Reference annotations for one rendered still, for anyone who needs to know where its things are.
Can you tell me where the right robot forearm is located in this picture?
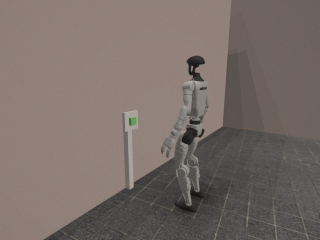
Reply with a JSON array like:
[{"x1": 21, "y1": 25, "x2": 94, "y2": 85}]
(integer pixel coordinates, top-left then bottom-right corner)
[{"x1": 199, "y1": 106, "x2": 209, "y2": 123}]

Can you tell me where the right robot shin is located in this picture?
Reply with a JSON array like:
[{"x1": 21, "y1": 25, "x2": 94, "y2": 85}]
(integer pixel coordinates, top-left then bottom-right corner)
[{"x1": 186, "y1": 157, "x2": 200, "y2": 192}]

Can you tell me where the left robot forearm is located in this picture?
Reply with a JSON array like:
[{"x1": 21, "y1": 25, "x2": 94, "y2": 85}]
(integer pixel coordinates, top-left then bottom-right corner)
[{"x1": 169, "y1": 106, "x2": 188, "y2": 139}]

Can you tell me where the robot left hand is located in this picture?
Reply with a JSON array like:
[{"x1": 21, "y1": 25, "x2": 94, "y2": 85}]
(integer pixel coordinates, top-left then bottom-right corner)
[{"x1": 161, "y1": 135, "x2": 175, "y2": 158}]

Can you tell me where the robot left upper arm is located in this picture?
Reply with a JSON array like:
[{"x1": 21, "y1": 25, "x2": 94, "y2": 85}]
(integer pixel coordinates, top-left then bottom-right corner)
[{"x1": 182, "y1": 81, "x2": 195, "y2": 116}]

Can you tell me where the panel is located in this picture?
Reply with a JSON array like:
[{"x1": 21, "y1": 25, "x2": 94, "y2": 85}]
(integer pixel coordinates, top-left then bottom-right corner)
[{"x1": 122, "y1": 110, "x2": 138, "y2": 190}]

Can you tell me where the humanoid robot torso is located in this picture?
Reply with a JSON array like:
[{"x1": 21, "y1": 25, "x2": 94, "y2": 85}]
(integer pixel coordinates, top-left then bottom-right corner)
[{"x1": 186, "y1": 78, "x2": 207, "y2": 138}]

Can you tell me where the button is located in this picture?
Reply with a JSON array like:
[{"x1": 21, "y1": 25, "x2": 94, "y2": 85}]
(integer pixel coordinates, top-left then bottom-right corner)
[{"x1": 129, "y1": 117, "x2": 137, "y2": 126}]

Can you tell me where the robot right upper arm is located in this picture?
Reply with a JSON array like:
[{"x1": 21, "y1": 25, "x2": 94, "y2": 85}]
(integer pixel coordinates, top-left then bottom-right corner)
[{"x1": 205, "y1": 81, "x2": 210, "y2": 108}]

